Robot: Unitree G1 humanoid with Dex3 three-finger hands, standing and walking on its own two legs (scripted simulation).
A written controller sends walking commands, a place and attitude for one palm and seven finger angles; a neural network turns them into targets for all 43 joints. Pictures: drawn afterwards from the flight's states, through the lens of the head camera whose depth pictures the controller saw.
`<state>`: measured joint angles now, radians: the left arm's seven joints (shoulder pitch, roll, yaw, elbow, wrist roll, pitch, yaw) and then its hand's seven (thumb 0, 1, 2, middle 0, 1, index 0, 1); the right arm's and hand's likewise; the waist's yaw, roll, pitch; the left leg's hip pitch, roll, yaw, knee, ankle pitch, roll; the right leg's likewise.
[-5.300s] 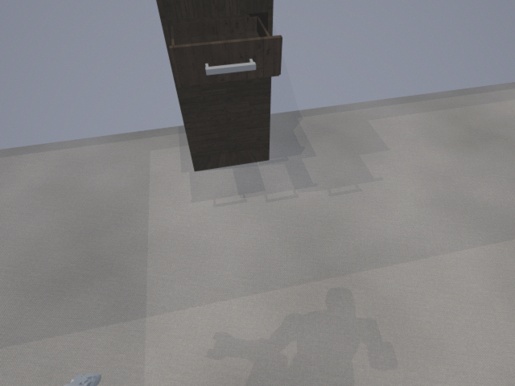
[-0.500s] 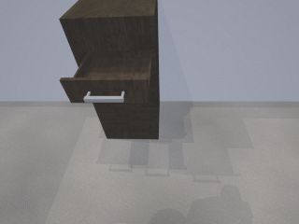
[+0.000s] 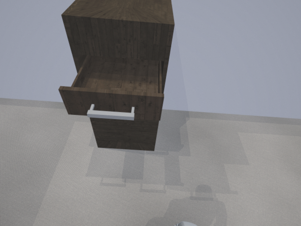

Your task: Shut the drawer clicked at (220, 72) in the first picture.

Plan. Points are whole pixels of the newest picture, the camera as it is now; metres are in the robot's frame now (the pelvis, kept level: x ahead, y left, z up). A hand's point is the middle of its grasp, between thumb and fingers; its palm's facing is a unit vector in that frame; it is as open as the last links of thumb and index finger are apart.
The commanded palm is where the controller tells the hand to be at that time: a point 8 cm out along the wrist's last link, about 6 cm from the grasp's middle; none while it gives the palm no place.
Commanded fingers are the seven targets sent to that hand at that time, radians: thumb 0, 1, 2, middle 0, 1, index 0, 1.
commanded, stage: take the last steps up to it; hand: left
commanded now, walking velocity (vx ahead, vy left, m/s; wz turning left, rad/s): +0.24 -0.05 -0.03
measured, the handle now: (112, 111) +0.51 +0.19 -0.05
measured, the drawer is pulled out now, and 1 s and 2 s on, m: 0.24 0.24 0.24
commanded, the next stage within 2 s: come to a stop and stand still in 0.24 s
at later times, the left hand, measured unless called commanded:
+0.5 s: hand (118, 198) +0.24 +0.12 -0.17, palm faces +0.03 -0.97 -0.24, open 7.1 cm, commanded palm none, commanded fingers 0.00 0.90 0.90 -0.20 -0.30 -0.20 -0.30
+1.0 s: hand out of the picture +0.12 +0.18 -0.18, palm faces +0.08 -0.97 -0.22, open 7.4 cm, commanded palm none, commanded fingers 0.00 0.90 0.90 -0.20 -0.30 -0.20 -0.30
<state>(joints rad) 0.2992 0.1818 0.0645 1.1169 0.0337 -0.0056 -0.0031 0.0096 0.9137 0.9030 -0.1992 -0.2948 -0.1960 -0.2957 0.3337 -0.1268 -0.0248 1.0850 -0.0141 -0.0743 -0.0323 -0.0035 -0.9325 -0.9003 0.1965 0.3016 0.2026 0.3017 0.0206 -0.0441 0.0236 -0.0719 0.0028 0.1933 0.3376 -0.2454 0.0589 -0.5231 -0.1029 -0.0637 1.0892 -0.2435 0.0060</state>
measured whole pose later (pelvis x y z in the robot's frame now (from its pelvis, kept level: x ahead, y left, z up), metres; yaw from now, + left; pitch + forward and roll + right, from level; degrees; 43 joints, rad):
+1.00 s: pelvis +0.12 -0.01 +0.00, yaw +0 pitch -1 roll +1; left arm 0.27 0.19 0.04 1.09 0.02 0.04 0.03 0.01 0.91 0.90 -0.20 -0.30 -0.20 -0.30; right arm 0.16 -0.15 -0.02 1.03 -0.02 0.02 -0.04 0.00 -0.92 -0.90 0.20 0.30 0.20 0.30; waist 0.05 -0.04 0.04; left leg -0.19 -0.01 0.06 0.41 -0.20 0.03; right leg -0.31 -0.05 -0.02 0.75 -0.42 0.02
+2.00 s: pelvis +0.11 -0.02 -0.01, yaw +0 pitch -2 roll -1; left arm 0.30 0.17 0.00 1.03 0.02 -0.01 0.05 0.01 0.91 0.90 -0.20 -0.30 -0.20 -0.30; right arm 0.27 -0.18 -0.02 1.02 -0.02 -0.01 -0.03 0.01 -0.92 -0.90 0.20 0.30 0.20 0.30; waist 0.00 0.02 -0.01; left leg -0.27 0.03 0.05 0.57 -0.27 0.01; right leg -0.19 -0.01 -0.05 0.55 -0.32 0.00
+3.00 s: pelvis +0.17 -0.02 -0.02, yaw -3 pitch -2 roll +1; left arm 0.30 0.12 0.03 1.07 0.03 0.00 0.04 0.02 0.93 0.90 -0.20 -0.30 -0.20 -0.30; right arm 0.34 -0.12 0.01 1.11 -0.02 -0.02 -0.05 0.00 -0.90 -0.90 0.20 0.30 0.20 0.30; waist -0.01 0.01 0.06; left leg -0.14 0.02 0.11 0.53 -0.35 0.01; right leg -0.29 -0.04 -0.08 0.63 -0.23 -0.01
